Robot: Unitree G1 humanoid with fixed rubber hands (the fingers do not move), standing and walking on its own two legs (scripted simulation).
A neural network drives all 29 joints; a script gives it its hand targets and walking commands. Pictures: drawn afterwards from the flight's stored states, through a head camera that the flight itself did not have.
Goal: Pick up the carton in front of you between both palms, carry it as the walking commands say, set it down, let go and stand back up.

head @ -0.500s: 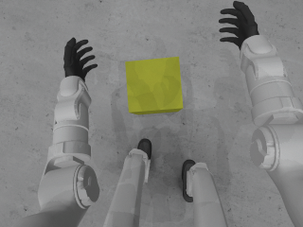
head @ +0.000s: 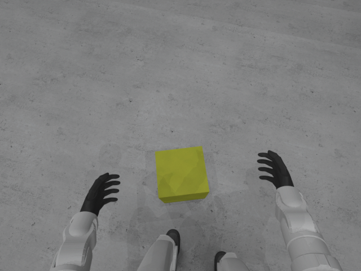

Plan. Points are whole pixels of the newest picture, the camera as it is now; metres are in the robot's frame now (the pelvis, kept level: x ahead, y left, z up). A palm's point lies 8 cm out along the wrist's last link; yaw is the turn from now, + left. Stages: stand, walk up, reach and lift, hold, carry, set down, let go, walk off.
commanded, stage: let go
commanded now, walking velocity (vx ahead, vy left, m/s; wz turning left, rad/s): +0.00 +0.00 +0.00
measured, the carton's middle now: (181, 176) +0.43 +0.07 -0.61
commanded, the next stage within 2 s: stand in 0.86 s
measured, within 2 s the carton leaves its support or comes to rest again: neither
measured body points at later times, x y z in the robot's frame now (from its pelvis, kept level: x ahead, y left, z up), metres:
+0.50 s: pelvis +0.04 -0.04 +0.04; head +0.07 -0.03 +0.49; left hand +0.20 +0.20 -0.04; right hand +0.22 -0.27 -0.04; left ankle +0.05 +0.10 -0.70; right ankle -0.02 -0.15 -0.70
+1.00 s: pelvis +0.03 -0.02 +0.03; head +0.04 +0.00 +0.48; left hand +0.18 +0.25 -0.06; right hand +0.20 -0.28 -0.05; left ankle +0.05 +0.10 -0.70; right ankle -0.02 -0.15 -0.70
